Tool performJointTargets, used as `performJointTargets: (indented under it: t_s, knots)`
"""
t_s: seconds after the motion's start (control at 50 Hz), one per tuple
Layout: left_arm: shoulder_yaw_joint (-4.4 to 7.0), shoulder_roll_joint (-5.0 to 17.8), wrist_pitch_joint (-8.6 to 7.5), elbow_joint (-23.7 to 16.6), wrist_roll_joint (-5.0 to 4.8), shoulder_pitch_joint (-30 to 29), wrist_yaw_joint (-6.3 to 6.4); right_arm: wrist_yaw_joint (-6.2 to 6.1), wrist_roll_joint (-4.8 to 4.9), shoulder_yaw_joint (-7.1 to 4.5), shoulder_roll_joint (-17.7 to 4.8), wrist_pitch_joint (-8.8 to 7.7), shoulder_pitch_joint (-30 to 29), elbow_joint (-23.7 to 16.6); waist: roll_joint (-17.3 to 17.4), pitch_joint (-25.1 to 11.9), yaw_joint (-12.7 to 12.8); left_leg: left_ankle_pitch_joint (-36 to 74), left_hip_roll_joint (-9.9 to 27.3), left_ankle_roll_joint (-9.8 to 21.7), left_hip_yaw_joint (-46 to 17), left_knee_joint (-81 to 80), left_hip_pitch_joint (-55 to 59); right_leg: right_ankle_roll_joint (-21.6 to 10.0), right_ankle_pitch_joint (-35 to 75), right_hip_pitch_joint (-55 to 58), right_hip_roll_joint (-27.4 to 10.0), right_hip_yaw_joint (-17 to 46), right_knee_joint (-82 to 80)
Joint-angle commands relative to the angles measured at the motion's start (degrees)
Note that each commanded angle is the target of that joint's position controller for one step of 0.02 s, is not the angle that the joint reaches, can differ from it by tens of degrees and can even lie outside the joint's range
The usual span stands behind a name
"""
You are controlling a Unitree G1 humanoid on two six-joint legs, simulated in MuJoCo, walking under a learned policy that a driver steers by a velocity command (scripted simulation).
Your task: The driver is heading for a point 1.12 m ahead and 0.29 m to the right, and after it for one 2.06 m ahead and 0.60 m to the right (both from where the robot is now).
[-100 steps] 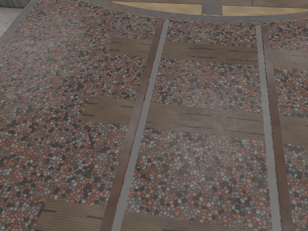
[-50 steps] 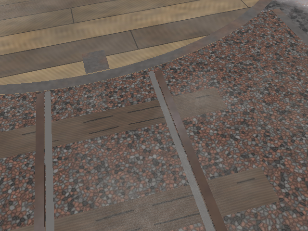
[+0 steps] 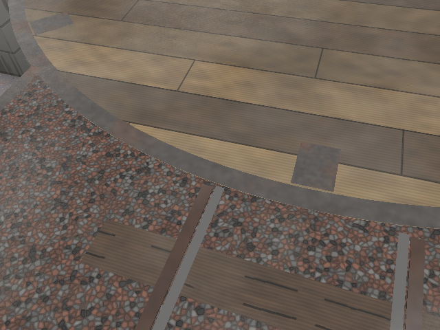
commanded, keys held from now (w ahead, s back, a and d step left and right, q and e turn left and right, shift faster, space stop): w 0.04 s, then w+e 0.96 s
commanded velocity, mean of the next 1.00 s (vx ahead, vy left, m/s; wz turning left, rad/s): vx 0.50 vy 0.00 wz -0.37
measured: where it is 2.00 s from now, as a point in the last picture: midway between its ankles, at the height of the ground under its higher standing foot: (329, 205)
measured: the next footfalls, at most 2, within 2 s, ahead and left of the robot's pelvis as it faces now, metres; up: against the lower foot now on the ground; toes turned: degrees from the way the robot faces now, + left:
left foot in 0.26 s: +0.28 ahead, +0.12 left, +0.00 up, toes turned +0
right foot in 0.78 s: +0.51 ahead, -0.14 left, +0.00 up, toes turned -24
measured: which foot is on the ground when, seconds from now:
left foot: up 0.00-0.24, down 0.26-0.80, up 0.82-1.00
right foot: down 0.00-0.26, up 0.28-0.76, down 0.78-1.00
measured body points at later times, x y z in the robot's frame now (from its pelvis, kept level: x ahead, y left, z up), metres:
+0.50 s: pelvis +0.25 +0.04 +0.00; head +0.27 +0.05 +0.45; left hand +0.37 +0.29 -0.14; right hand +0.26 -0.23 -0.12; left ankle +0.24 +0.12 -0.75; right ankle +0.26 -0.11 -0.66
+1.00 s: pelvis +0.48 -0.08 -0.01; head +0.51 -0.10 +0.44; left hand +0.66 +0.15 -0.13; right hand +0.48 -0.37 -0.13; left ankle +0.58 +0.07 -0.66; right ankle +0.47 -0.12 -0.75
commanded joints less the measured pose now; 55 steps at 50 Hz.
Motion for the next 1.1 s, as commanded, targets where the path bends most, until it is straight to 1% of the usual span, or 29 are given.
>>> performJointTargets:
  t_s: [0.02, 0.1, 0.16, 0.2, 0.22, 0.24, 0.26, 0.28, 0.3, 0.32, 0.34, 0.38, 0.46, 0.54, 0.6, 0.66, 0.72, 0.76, 0.78, 0.8, 0.82, 0.84, 0.86, 0.88, 0.92, 0.94, 0.98, 1.04, 1.1]
  knots:
    - [1.45, 6.5, -1.27, -1.0, -0.38, 1.8, -0.28, 0.59, -0.23, 0.17, -1.5, -0.21, -0.9, -3.6, -8.5, 0.5, -1.0, 4.8, 2.1, -1.2, -0.8, -4.6, -7.4, -7.9, 12.8, 4.4, -14.4, 11.0, -11.7]
    - [1.40, 6.5, -0.65, 1.4, -1.03, 4.2, -0.59, 1.21, -0.25, 2.00, 0.9, -0.97, -10.3, -6.2, -8.6, 1.5, 0.5, 11.3, 3.8, -2.4, 6.2, -20.4, -1.9, -7.4, 16.3, 2.3, -11.2, 7.0, -11.9]
    - [2.03, 8.8, -0.10, 3.1, -0.73, 7.3, -0.55, 0.70, 0.31, 2.24, 0.2, -1.52, -13.1, -6.9, -8.6, 1.6, 1.4, 10.0, 2.7, -2.0, 7.4, -25.9, 2.4, -7.4, 20.5, 4.0, -12.9, 9.2, -9.0]
    - [2.38, 9.8, 0.39, 3.7, -0.58, 7.3, -0.37, -0.01, 0.33, 1.94, -1.0, -2.09, -11.8, -6.7, -8.6, 1.2, 0.2, 7.3, 1.9, -1.0, 7.2, -28.8, 5.7, -6.9, 23.1, 5.7, -14.0, 11.1, -5.7]
    - [2.45, 10.0, 0.62, 3.9, -0.68, 6.8, -0.27, -0.45, 0.12, 1.60, -1.5, -2.52, -8.2, -5.6, -8.0, -0.1, -1.8, 6.8, 0.8, -0.3, 7.4, -32.0, 10.9, -6.2, 26.2, 5.6, -13.4, 11.1, -1.7]
    - [2.18, 9.0, 0.74, 4.2, -0.99, 6.8, -0.28, -1.11, -0.55, 0.83, -3.0, -3.24, -1.0, -3.0, -5.3, -3.8, -4.8, 8.1, 0.5, 0.9, 6.8, -35.7, 21.1, -5.1, 28.2, 3.4, -10.6, 8.9, 7.5]
    - [1.46, 6.7, 0.52, 2.6, -1.37, 6.0, -0.37, -2.00, -1.80, -0.40, -7.0, -3.88, 8.4, -1.2, -0.2, -10.9, -8.7, 2.6, 9.7, 3.4, -2.6, -37.5, 34.6, -3.7, 17.4, -4.6, -7.1, 6.4, 21.6]
    - [-0.04, -0.2, 0.61, 0.2, -2.50, 10.2, -0.30, -2.62, -2.31, -1.86, -13.2, -3.57, 11.9, -1.2, 12.6, -17.3, -7.4, -2.5, 26.2, 8.2, -25.2, -42.5, 48.0, -1.4, -15.5, -22.5, 1.4, 1.4, 39.6]
    - [1.70, 6.2, 1.62, 1.4, -1.16, 9.4, 0.41, -2.63, -0.32, -1.71, -10.9, -2.82, 10.9, -1.2, 7.0, -15.7, -7.5, -5.8, 26.9, 9.8, -30.6, -45.3, 42.6, -2.4, -19.2, -26.5, 0.3, 6.9, 46.8]
    - [2.21, 6.6, 1.97, 1.4, -0.95, 6.7, 0.21, -2.55, 0.13, -0.46, -6.3, -2.78, 6.1, -1.6, 3.3, -7.8, -5.2, -6.0, 23.8, 8.7, -22.6, -46.3, 36.4, -3.0, -14.6, -27.9, -2.4, 8.7, 47.7]
    - [1.98, 5.0, 2.08, 1.4, -1.04, 5.0, -0.22, -2.36, 0.43, 0.27, -3.2, -3.18, 2.8, -1.7, 2.7, -3.3, -3.8, -1.2, 20.9, 7.5, -15.6, -48.5, 30.7, -2.6, -10.7, -27.1, -4.2, 8.3, 45.9]
    - [2.29, 4.3, 3.33, 1.9, 0.01, 4.7, -0.90, -2.63, 0.70, 0.93, -0.6, -3.97, 0.9, -1.2, 4.0, -0.5, -1.5, 6.8, 17.1, 5.1, -6.6, -50.9, 25.0, -1.4, -7.5, -24.1, -5.7, 7.7, 43.7]
    - [2.28, 2.1, 4.94, 0.2, 0.42, 0.3, -2.17, -2.82, 1.36, 0.31, -1.4, -5.63, 3.5, 0.9, 1.7, 0.2, -0.3, 16.6, 16.7, 5.7, 1.6, -53.1, 24.9, 0.1, -1.3, -27.1, -6.3, 6.9, 43.3]
    - [1.83, 1.5, 5.16, -2.7, 0.50, -7.6, -3.07, -2.87, 1.08, 0.17, -1.1, -5.55, 6.0, 2.9, 1.3, 2.5, -1.2, 19.6, 15.6, 5.7, 8.4, -53.8, 26.0, 1.0, 6.2, -31.0, -6.6, 5.5, 35.2]
    - [0.99, 0.7, 4.93, -5.0, 0.57, -13.8, -3.79, -2.95, 1.02, -0.17, -2.3, -5.45, 7.1, 3.8, 1.4, 3.8, -2.4, 21.5, 15.2, 5.1, 12.8, -53.5, 25.9, 0.3, 11.0, -27.5, -5.9, 2.5, 25.0]
    - [0.84, 1.5, 4.91, -7.0, 0.86, -17.8, -4.15, -3.24, 0.97, -0.67, -3.8, -4.91, 9.7, 5.3, 0.9, 4.6, -3.4, 26.3, 16.7, 4.3, 15.2, -51.7, 30.2, -1.9, 8.1, -25.6, -4.8, -0.6, 19.2]
    - [1.34, 2.7, 4.94, -7.4, 1.16, -16.7, -3.68, -3.63, 0.83, -1.12, -5.7, -3.84, 10.3, 6.1, 2.0, 2.6, -2.2, 47.3, 17.2, 3.1, 18.3, -42.9, 35.1, -5.2, 0.3, -20.2, -0.7, -3.8, 16.4]
    - [2.51, 4.5, 4.38, -5.0, 1.21, -7.4, -2.84, -3.71, 0.85, -1.58, -7.5, -2.63, 10.1, 6.3, 2.2, -3.4, 1.9, 57.0, 16.9, 2.7, 19.5, -26.5, 35.0, -8.1, -4.5, -9.1, 3.9, -4.6, 13.7]
    - [3.78, 6.8, 3.85, -1.8, 1.72, 2.3, -1.98, -3.58, 0.89, -1.47, -7.4, -2.29, 9.4, 5.6, -0.8, -8.8, 6.3, 47.9, 15.6, 0.9, 20.4, -12.1, 27.7, -10.2, -3.0, 4.5, 4.0, -1.7, 9.3]
    - [5.85, 13.9, 3.91, -1.2, 2.11, 6.9, -0.99, -2.97, 1.72, -0.24, -2.2, -2.60, 10.7, 2.2, -11.0, -15.1, 6.4, 16.5, 10.5, -2.1, 20.4, 8.1, 6.8, -15.9, -11.3, 22.3, -11.6, 21.3, 6.9]
    - [6.52, 17.5, 4.45, -2.6, 0.03, 5.3, -0.81, -2.21, 1.26, -0.54, -2.7, -3.30, 7.3, -1.2, -14.6, -18.8, 4.8, -15.3, -0.1, -4.3, 9.8, 21.1, -8.0, -21.7, -5.9, 27.9, -21.1, 48.8, -2.8]
    - [6.22, 16.0, 4.94, -2.1, -0.60, 4.4, -0.47, -1.99, 0.94, -0.75, -4.3, -3.71, 0.7, -2.6, -6.6, -12.1, 5.7, -10.0, 3.6, -3.7, 3.1, 21.3, -13.9, -19.9, -1.5, 24.6, -19.4, 40.8, -4.2]
    - [5.46, 13.0, 4.81, -1.7, -0.89, 1.7, -0.03, -1.88, 1.53, -0.15, -3.1, -4.40, 0.7, -2.6, -4.6, -5.5, 3.4, -4.5, 5.9, -3.2, 3.3, 16.8, -13.1, -18.2, 4.0, 16.5, -17.9, 33.1, -4.3]
    - [4.70, 10.2, 4.47, -1.8, -0.90, -1.0, 0.19, -2.04, 1.33, -0.15, -2.7, -4.49, 2.1, -1.5, -2.3, -2.0, 0.5, -2.4, 7.8, -3.1, 3.1, 11.0, -9.3, -15.4, 9.8, 9.6, -14.5, 27.7, -5.1]
    - [3.76, 7.6, 3.58, -2.4, -1.38, -4.2, 0.30, -1.96, -0.52, -0.11, -2.4, -2.60, 4.6, -0.8, -3.5, -1.8, -2.7, -1.6, 8.7, -4.3, 2.7, 6.0, -2.4, -13.7, 16.5, 2.3, -10.1, 21.6, -6.2]
    - [3.67, 7.6, 2.91, -2.4, -1.46, -3.6, 0.11, -1.75, -0.81, -0.11, -2.1, -1.73, 4.7, -0.9, -3.6, -2.5, -3.0, -1.6, 8.3, -4.9, 3.2, 5.0, -1.5, -14.0, 19.2, 1.3, -9.2, 20.8, -6.4]
    - [3.99, 8.9, 2.18, -1.9, -1.43, -1.8, -0.13, -1.46, -0.68, 0.06, -1.2, -0.76, 2.9, -1.8, -3.8, -2.1, -3.0, 1.0, 8.0, -5.8, 4.0, 1.0, -2.4, -14.0, 18.3, -0.3, -7.8, 19.6, -7.6]
    - [4.12, 9.4, 2.09, -1.3, -1.27, 2.1, -0.12, -1.38, -0.47, 0.18, -1.3, -0.52, -4.9, -4.4, -5.1, 0.6, -0.4, 7.2, 7.8, -6.8, 4.1, -7.2, -7.4, -13.1, 14.0, 0.7, -7.1, 21.0, -9.2]
    - [4.20, 9.5, 2.15, -0.8, -1.26, 5.3, -0.02, -1.11, -0.16, 0.52, -1.2, -0.79, -10.9, -6.2, -6.1, 1.0, 2.1, 12.7, 6.5, -6.8, 3.7, -15.3, -9.2, -11.9, 14.0, 4.4, -6.8, 22.1, -8.3]
Keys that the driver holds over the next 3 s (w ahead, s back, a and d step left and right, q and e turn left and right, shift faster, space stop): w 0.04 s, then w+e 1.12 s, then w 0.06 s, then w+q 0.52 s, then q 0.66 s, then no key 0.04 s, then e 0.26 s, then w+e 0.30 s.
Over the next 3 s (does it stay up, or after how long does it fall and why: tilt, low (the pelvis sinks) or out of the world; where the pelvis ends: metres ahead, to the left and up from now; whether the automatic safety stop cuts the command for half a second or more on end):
stays up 1.02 -0.30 0.00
